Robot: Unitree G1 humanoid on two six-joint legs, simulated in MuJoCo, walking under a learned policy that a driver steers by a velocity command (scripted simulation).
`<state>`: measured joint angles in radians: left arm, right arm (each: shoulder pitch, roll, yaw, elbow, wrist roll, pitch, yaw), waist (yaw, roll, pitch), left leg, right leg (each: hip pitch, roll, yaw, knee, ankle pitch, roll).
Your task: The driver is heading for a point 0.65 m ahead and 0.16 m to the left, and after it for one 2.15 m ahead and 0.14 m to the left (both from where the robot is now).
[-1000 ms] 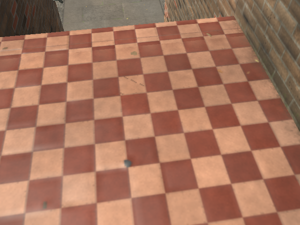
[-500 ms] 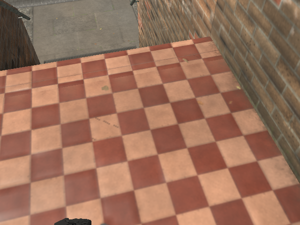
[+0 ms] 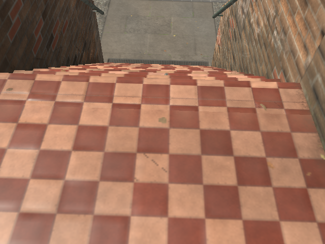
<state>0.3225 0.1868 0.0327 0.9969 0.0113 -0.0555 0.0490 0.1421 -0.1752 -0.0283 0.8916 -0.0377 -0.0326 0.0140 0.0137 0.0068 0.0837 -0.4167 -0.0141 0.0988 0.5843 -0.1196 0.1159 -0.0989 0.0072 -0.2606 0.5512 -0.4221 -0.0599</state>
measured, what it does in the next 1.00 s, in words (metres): walks ahead, turning left: right foot, then left foot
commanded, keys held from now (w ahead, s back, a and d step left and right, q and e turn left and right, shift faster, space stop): q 0.16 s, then w+q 0.46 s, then w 0.34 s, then w+e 0.04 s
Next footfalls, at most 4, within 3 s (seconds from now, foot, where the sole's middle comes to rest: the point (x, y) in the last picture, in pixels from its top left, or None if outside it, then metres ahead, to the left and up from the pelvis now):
0.48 right None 0.11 -0.12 -0.76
0.90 left None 0.23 0.21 -0.76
1.42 right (124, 206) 0.60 0.19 -0.76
1.98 left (83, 187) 0.69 0.37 -0.76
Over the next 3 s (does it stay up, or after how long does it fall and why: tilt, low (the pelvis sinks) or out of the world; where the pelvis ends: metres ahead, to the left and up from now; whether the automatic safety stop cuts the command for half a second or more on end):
stays up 0.57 0.28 0.02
